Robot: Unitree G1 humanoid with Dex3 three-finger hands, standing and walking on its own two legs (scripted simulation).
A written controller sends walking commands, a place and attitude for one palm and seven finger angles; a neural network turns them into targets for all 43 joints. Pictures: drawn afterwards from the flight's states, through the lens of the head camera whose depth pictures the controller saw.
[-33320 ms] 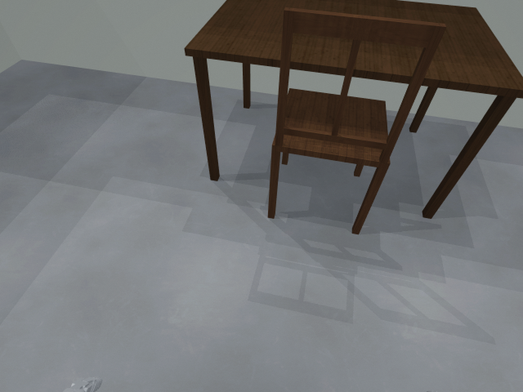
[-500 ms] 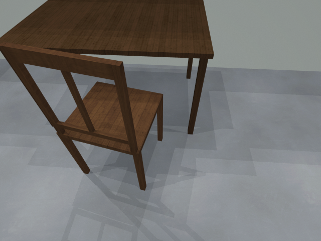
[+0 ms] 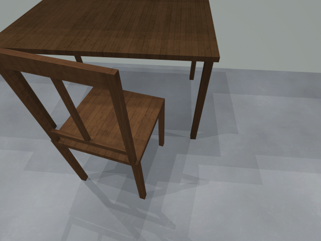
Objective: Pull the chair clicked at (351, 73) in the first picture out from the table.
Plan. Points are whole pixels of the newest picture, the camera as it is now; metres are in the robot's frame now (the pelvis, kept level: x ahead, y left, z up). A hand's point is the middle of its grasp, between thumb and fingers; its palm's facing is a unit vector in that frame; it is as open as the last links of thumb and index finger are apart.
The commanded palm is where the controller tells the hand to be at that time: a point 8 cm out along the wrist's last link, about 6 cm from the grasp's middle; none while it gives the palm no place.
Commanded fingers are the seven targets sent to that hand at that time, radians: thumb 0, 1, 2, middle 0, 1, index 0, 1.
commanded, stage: come to a stop and stand still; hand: left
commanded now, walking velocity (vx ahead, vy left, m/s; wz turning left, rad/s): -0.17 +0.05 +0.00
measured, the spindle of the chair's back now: (74, 113) +0.52 +0.35 -0.04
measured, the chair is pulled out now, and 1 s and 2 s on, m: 0.25 0.25 0.25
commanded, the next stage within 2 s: look again from close up in 1.14 s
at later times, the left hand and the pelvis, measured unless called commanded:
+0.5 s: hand out of the picture +0.04 +0.18 -0.16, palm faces +0.02 -0.97 -0.26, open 7.4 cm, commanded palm none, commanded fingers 0.00 0.90 0.90 -0.20 -0.30 -0.20 -0.30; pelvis +0.02 -0.01 +0.01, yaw -2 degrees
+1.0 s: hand out of the picture +0.02 +0.20 -0.16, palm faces -0.06 -0.98 -0.20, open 7.4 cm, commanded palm none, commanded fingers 0.00 0.90 0.90 -0.20 -0.30 -0.20 -0.30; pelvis -0.02 +0.02 +0.01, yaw -3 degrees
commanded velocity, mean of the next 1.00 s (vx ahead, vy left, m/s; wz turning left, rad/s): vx -0.05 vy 0.00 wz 0.00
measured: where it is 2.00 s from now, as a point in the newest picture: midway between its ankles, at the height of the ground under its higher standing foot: outside the picture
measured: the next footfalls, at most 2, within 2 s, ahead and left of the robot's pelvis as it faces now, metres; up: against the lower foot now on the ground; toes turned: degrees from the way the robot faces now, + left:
left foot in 0.10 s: +0.05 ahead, +0.10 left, +0.00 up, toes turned -2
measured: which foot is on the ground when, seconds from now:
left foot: up 0.00-0.08, down 0.10-1.00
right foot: down 0.00-1.00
